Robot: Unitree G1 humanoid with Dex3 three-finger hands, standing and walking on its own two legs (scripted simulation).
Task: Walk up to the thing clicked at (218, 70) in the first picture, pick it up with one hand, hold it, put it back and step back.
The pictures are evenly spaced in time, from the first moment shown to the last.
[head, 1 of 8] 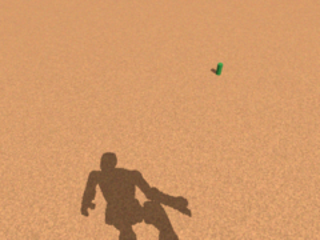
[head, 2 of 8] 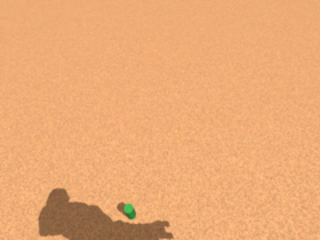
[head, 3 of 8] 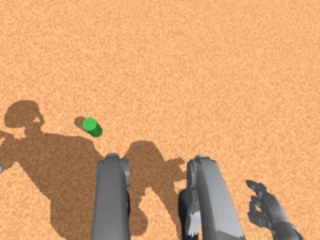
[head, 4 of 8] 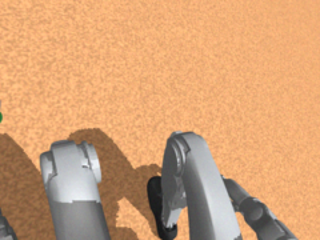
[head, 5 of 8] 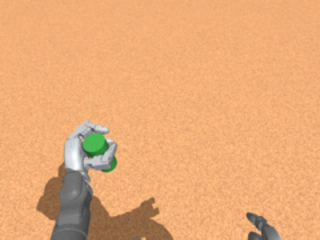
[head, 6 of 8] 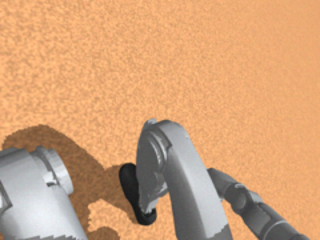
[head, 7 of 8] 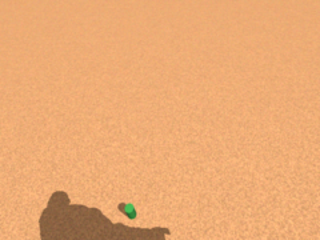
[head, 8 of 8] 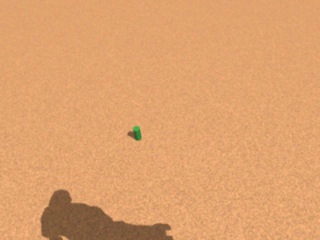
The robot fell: no
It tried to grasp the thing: yes
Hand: left
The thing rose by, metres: 0.70
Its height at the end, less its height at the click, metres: +0.00
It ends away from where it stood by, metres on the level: 0.01
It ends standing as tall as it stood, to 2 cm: yes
